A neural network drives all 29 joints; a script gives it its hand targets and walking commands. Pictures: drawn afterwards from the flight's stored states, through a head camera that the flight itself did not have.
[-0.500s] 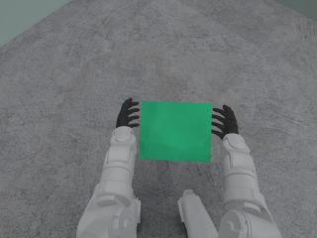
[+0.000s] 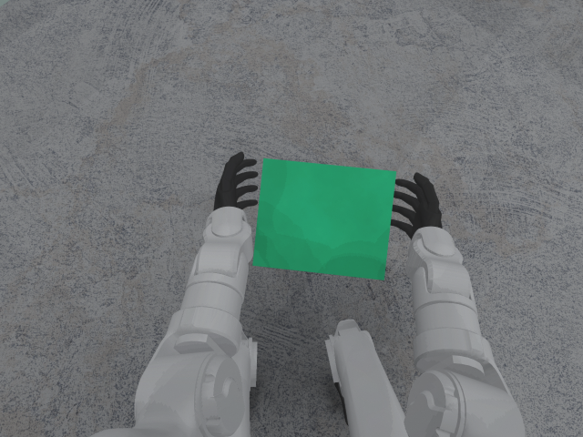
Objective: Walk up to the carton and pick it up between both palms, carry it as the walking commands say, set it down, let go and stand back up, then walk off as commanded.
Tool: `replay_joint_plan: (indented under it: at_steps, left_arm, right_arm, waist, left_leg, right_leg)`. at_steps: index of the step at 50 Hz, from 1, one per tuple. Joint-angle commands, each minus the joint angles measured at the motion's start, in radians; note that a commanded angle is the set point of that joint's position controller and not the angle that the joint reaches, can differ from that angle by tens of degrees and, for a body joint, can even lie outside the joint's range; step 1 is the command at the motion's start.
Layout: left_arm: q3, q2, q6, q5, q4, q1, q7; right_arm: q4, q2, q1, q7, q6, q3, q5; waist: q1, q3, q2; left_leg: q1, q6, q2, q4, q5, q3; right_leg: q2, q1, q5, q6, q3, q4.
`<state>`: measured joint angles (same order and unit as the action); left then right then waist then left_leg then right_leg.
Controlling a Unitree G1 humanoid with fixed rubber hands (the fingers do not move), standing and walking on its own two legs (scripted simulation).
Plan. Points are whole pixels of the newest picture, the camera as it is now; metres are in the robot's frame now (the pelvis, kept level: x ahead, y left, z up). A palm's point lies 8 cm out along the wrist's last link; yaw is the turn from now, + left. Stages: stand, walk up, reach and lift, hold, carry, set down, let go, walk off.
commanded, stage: set down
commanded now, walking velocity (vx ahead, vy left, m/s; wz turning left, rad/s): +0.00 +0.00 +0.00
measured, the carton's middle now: (320, 218) +0.44 -0.07 -0.17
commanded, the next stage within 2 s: none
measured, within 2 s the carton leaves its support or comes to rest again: neither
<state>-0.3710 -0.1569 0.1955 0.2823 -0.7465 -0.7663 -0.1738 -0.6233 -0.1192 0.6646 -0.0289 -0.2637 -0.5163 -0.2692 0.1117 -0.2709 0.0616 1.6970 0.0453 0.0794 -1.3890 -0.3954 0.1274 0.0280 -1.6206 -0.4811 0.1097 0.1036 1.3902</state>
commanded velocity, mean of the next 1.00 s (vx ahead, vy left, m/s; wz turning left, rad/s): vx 0.00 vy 0.00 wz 0.00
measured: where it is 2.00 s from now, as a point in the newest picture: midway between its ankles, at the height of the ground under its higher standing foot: (295, 401)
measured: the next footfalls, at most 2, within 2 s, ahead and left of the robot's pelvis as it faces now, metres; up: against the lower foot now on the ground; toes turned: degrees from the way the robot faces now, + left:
none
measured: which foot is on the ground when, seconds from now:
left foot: down 0.00-1.00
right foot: down 0.00-1.00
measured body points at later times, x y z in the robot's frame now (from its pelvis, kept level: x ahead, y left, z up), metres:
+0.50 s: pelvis -0.01 +0.00 -0.07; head +0.23 +0.01 +0.31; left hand +0.45 +0.07 -0.17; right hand +0.40 -0.21 -0.17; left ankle +0.10 +0.13 -0.56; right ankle +0.07 -0.17 -0.56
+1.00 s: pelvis -0.03 +0.00 -0.13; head +0.26 +0.00 +0.21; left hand +0.47 +0.07 -0.26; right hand +0.41 -0.21 -0.26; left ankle +0.10 +0.13 -0.56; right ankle +0.07 -0.17 -0.56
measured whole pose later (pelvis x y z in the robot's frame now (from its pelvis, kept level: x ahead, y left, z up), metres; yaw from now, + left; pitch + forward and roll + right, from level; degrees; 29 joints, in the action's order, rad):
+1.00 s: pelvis -0.03 +0.00 -0.13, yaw -2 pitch +48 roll -4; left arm -0.35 -0.05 0.15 0.19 -0.85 -1.05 -0.20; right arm -0.71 -0.03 0.92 -0.08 -0.22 -0.50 -0.20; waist 0.07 -0.16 0.06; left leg 2.21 0.08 0.11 -1.80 -0.43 0.13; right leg 0.08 -2.13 -0.53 0.14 0.12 1.82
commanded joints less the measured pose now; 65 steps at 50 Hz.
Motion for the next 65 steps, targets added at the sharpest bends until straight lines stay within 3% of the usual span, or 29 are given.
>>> replay_joint_plan:
  at_steps: [1,2,4,5,6,7,8,10,13,17,20,21,24,26,30,31,32,37,40,43,44,45,46,47,53,56,58,60,65]
  left_arm:
    - [0.44,-0.867,-0.015,-0.085,-0.132,-0.401,0.267]
    - [0.451,-0.876,-0.018,-0.081,-0.124,-0.416,0.264]
    - [0.44,-0.873,-0.027,-0.104,-0.127,-0.425,0.265]
    - [0.435,-0.856,-0.031,-0.078,-0.11,-0.434,0.256]
    - [0.416,-0.852,-0.035,-0.073,-0.124,-0.415,0.256]
    - [0.416,-0.872,-0.023,-0.067,-0.184,-0.417,0.26]
    - [0.429,-0.849,-0.032,-0.076,-0.139,-0.415,0.252]
    - [0.47,-0.855,-0.035,-0.114,-0.089,-0.502,0.251]
    - [0.485,-0.899,-0.027,-0.111,-0.148,-0.428,0.244]
    - [0.494,-0.869,-0.036,-0.139,-0.118,-0.504,0.237]
    - [0.447,-0.845,-0.032,-0.107,-0.145,-0.483,0.235]
    - [0.488,-0.835,-0.035,-0.125,-0.103,-0.533,0.227]
    - [0.42,-0.818,-0.03,-0.092,-0.166,-0.516,0.224]
    - [0.432,-0.821,-0.033,-0.11,-0.151,-0.563,0.222]
    - [0.443,-0.818,-0.032,-0.131,-0.145,-0.612,0.227]
    - [0.45,-0.825,-0.027,-0.14,-0.159,-0.636,0.232]
    - [0.441,-0.814,-0.027,-0.127,-0.148,-0.638,0.227]
    - [0.415,-0.798,-0.011,-0.135,-0.205,-0.673,0.232]
    - [0.433,-0.796,-0.02,-0.143,-0.181,-0.648,0.225]
    - [0.447,-0.794,-0.031,-0.159,-0.172,-0.687,0.233]
    - [0.417,-0.773,-0.03,-0.145,-0.178,-0.691,0.235]
    - [0.456,-0.778,-0.039,-0.174,-0.137,-0.714,0.234]
    - [0.431,-0.781,-0.04,-0.154,-0.174,-0.675,0.23]
    - [0.43,-0.775,-0.04,-0.154,-0.177,-0.7,0.236]
    - [0.438,-0.771,-0.032,-0.162,-0.199,-0.735,0.23]
    - [0.512,-0.786,-0.052,-0.233,-0.147,-0.805,0.23]
    - [0.475,-0.728,-0.049,-0.212,-0.167,-0.803,0.231]
    - [0.447,-0.707,-0.044,-0.196,-0.192,-0.8,0.226]
    - [0.404,-0.67,-0.058,-0.166,-0.218,-0.765,0.228]
  right_arm:
    - [-0.023,-0.862,0.596,0.255,0.05,0.534,0.124]
    - [-0.004,-0.868,0.59,0.254,0.057,0.542,0.135]
    - [0.02,-0.846,0.626,0.24,0.063,0.563,0.144]
    - [-0.034,-0.849,0.602,0.248,0.066,0.545,0.155]
    - [0.014,-0.842,0.642,0.242,0.07,0.568,0.143]
    - [-0.03,-0.824,0.588,0.238,0.064,0.523,0.125]
    - [-0.001,-0.841,0.612,0.238,0.072,0.542,0.144]
    - [0.012,-0.818,0.639,0.234,0.08,0.532,0.14]
    - [0.044,-0.797,0.653,0.228,0.093,0.557,0.157]
    - [0.037,-0.773,0.678,0.218,0.093,0.551,0.154]
    - [0.016,-0.769,0.712,0.219,0.084,0.545,0.148]
    - [0.003,-0.773,0.708,0.222,0.086,0.538,0.158]
    - [-0.02,-0.792,0.741,0.222,0.076,0.534,0.159]
    - [-0.016,-0.755,0.776,0.223,0.086,0.5,0.16]
    - [-0.015,-0.726,0.825,0.212,0.094,0.507,0.162]
    - [-0.045,-0.719,0.805,0.205,0.085,0.48,0.138]
    - [-0.038,-0.733,0.805,0.212,0.087,0.472,0.144]
    - [-0.052,-0.703,0.879,0.203,0.079,0.454,0.131]
    - [-0.055,-0.736,0.864,0.214,0.082,0.483,0.168]
    - [-0.032,-0.725,0.891,0.208,0.088,0.484,0.165]
    - [-0.061,-0.72,0.875,0.212,0.087,0.478,0.167]
    - [-0.046,-0.724,0.869,0.209,0.092,0.5,0.168]
    - [-0.006,-0.737,0.899,0.213,0.102,0.527,0.185]
    - [-0.026,-0.726,0.907,0.21,0.105,0.507,0.172]
    - [-0.024,-0.654,0.986,0.205,0.107,0.5,0.181]
    - [0.002,-0.649,0.993,0.196,0.124,0.533,0.207]
    - [-0.072,-0.659,0.973,0.197,0.113,0.506,0.207]
    - [-0.05,-0.651,1.011,0.201,0.107,0.508,0.194]
    - [-0.061,-0.684,1.014,0.206,0.113,0.532,0.233]
  waist:
    - [0.035,-0.738,-0.004]
    - [0.033,-0.732,0.044]
    - [0.038,-0.754,0.011]
    - [-0.014,-0.741,0.066]
    - [0.0,-0.755,-0.011]
    - [0.042,-0.703,-0.005]
    - [0.007,-0.76,0.022]
    - [0.074,-0.782,0.024]
    - [0.037,-0.811,0.085]
    - [0.077,-0.814,0.054]
    - [0.04,-0.784,0.023]
    - [0.042,-0.8,0.081]
    - [-0.005,-0.782,0.03]
    - [0.026,-0.78,0.05]
    - [0.022,-0.799,0.059]
    - [0.073,-0.806,0.046]
    - [0.036,-0.758,0.094]
    - [0.056,-0.76,0.058]
    - [0.017,-0.838,0.071]
    - [0.044,-0.847,0.025]
    - [0.018,-0.801,0.069]
    - [0.05,-0.856,0.011]
    - [-0.006,-0.834,0.057]
    - [0.022,-0.824,0.023]
    - [0.022,-0.837,0.065]
    - [0.08,-0.911,0.047]
    - [0.033,-0.836,0.029]
    - [0.049,-0.807,0.001]
    - [-0.021,-0.823,0.012]
  left_leg:
    - [-0.508,0.001,0.113,0.072,0.143,-0.155]
    - [-0.504,0.0,0.113,0.067,0.148,-0.165]
    - [-0.486,-0.006,0.116,0.048,0.119,-0.172]
    - [-0.474,-0.001,0.115,0.048,0.165,-0.176]
    - [-0.453,-0.008,0.119,0.034,0.139,-0.172]
    - [-0.444,-0.003,0.115,0.027,0.119,-0.166]
    - [-0.477,-0.004,0.121,0.029,0.151,-0.168]
    - [-0.467,-0.001,0.117,-0.008,0.139,-0.152]
    - [-0.473,0.017,0.124,-0.027,0.179,-0.165]
    - [-0.429,0.012,0.124,-0.075,0.152,-0.173]
    - [-0.374,0.002,0.119,-0.081,0.111,-0.172]
    - [-0.389,0.011,0.125,-0.077,0.11,-0.177]
    - [-0.374,0.003,0.119,-0.098,0.086,-0.187]
    - [-0.349,0.008,0.121,-0.116,0.065,-0.184]
    - [-0.306,0.015,0.121,-0.159,0.058,-0.198]
    - [-0.288,0.017,0.119,-0.17,0.031,-0.193]
    - [-0.282,0.017,0.119,-0.16,0.037,-0.201]
    - [-0.229,0.014,0.114,-0.191,-0.019,-0.193]
    - [-0.25,0.014,0.112,-0.216,0.033,-0.197]
    - [-0.211,0.012,0.112,-0.255,0.057,-0.197]
    - [-0.18,0.013,0.113,-0.255,0.055,-0.214]
    - [-0.197,0.014,0.112,-0.274,0.08,-0.204]
    - [-0.197,0.006,0.117,-0.272,0.116,-0.214]
    - [-0.149,0.01,0.119,-0.289,0.093,-0.215]
    - [-0.154,0.014,0.119,-0.328,0.054,-0.21]
    - [-0.153,0.023,0.115,-0.379,0.122,-0.212]
    - [-0.104,0.018,0.111,-0.38,0.085,-0.229]
    - [-0.086,0.01,0.107,-0.387,0.036,-0.215]
    - [-0.016,0.003,0.107,-0.438,0.08,-0.246]
  right_leg:
    - [0.134,0.263,0.227,-0.042,-0.182,-0.12]
    - [0.139,0.252,0.236,-0.049,-0.171,-0.111]
    - [0.136,0.254,0.209,-0.046,-0.188,-0.088]
    - [0.14,0.202,0.243,-0.051,-0.167,-0.072]
    - [0.14,0.219,0.225,-0.042,-0.186,-0.064]
    - [0.146,0.178,0.203,-0.04,-0.199,-0.069]
    - [0.148,0.184,0.219,-0.042,-0.194,-0.054]
    - [0.145,0.144,0.225,-0.051,-0.198,-0.021]
    - [0.151,0.117,0.242,-0.059,-0.199,0.008]
    - [0.152,0.094,0.228,-0.055,-0.207,0.029]
    - [0.143,0.067,0.188,-0.051,-0.207,0.056]
    - [0.148,0.056,0.19,-0.057,-0.212,0.073]
    - [0.153,0.019,0.155,-0.044,-0.22,0.083]
    - [0.153,-0.026,0.138,-0.056,-0.22,0.098]
    - [0.151,-0.046,0.129,-0.057,-0.222,0.128]
    - [0.151,-0.029,0.121,-0.057,-0.228,0.128]
    - [0.151,-0.064,0.129,-0.066,-0.211,0.143]
    - [0.148,-0.079,0.075,-0.061,-0.229,0.166]
    - [0.142,-0.073,0.119,-0.062,-0.225,0.199]
    - [0.148,-0.096,0.141,-0.052,-0.238,0.221]
    - [0.147,-0.107,0.14,-0.056,-0.215,0.218]
    - [0.15,-0.094,0.176,-0.047,-0.238,0.242]
    - [0.151,-0.11,0.192,-0.053,-0.214,0.242]
    - [0.15,-0.111,0.188,-0.047,-0.222,0.246]
    - [0.143,-0.148,0.146,-0.053,-0.23,0.292]
    - [0.136,-0.117,0.225,-0.047,-0.241,0.329]
    - [0.137,-0.14,0.176,-0.04,-0.241,0.334]
    - [0.134,-0.148,0.139,-0.039,-0.241,0.343]
    - [0.136,-0.123,0.206,-0.029,-0.222,0.372]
